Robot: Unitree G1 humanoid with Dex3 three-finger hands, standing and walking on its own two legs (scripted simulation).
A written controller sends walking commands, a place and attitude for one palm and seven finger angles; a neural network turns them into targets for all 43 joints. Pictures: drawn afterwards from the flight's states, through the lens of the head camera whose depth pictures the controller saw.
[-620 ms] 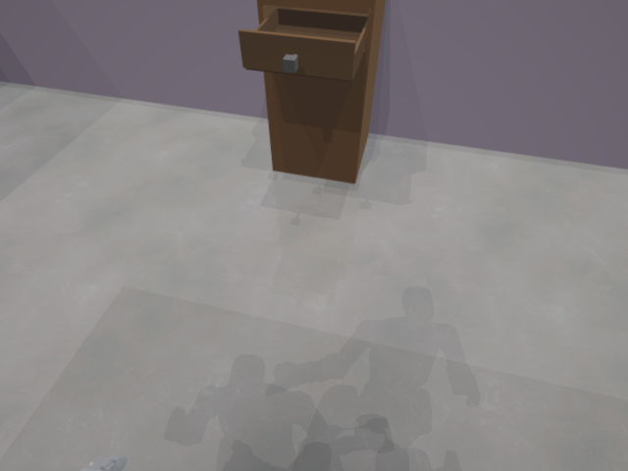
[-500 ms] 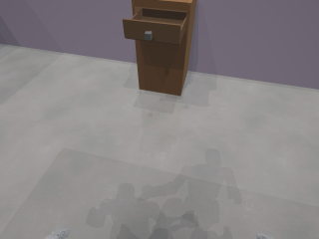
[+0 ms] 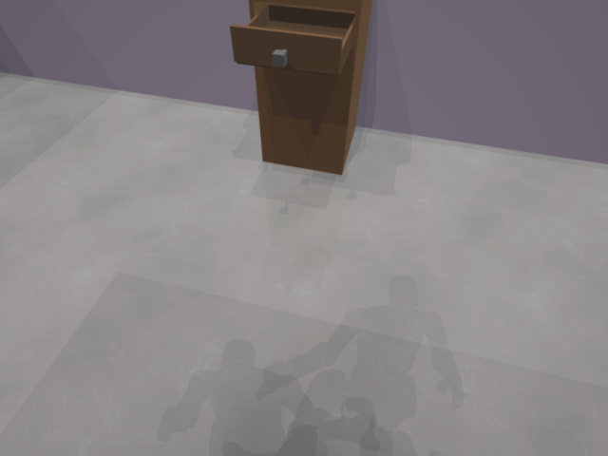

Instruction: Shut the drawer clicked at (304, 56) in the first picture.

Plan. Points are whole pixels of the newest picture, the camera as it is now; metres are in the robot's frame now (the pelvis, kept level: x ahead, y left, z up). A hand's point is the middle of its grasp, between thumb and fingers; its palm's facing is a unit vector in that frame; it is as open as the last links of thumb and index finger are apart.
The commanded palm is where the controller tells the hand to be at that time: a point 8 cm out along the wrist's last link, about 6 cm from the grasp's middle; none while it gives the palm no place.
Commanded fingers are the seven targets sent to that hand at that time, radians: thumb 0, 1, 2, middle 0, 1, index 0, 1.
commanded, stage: stand and wait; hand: left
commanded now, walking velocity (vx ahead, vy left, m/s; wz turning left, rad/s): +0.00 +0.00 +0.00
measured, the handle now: (281, 55) +1.31 +0.15 -0.06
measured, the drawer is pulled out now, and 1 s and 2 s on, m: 0.26 0.26 0.26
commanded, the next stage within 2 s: look at it before walking up in 0.20 s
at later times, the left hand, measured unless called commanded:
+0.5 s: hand out of the picture +0.07 +0.24 -0.15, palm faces -0.03 -0.94 -0.33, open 7.4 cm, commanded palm none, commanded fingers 0.00 0.90 0.90 -0.20 -0.30 -0.20 -0.30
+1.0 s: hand out of the picture +0.07 +0.25 -0.16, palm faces -0.03 -0.95 -0.33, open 7.4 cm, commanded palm none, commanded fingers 0.00 0.90 0.90 -0.20 -0.30 -0.20 -0.30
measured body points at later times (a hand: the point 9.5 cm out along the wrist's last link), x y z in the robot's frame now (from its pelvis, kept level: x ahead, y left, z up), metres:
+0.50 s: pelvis -0.01 +0.00 +0.00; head -0.01 +0.00 +0.45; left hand +0.07 +0.29 -0.13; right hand +0.06 -0.29 -0.13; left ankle -0.01 +0.14 -0.74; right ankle -0.01 -0.11 -0.74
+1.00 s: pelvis +0.00 +0.00 +0.00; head +0.01 +0.00 +0.45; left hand +0.07 +0.29 -0.13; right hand +0.07 -0.29 -0.13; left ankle -0.01 +0.14 -0.74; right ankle -0.01 -0.11 -0.74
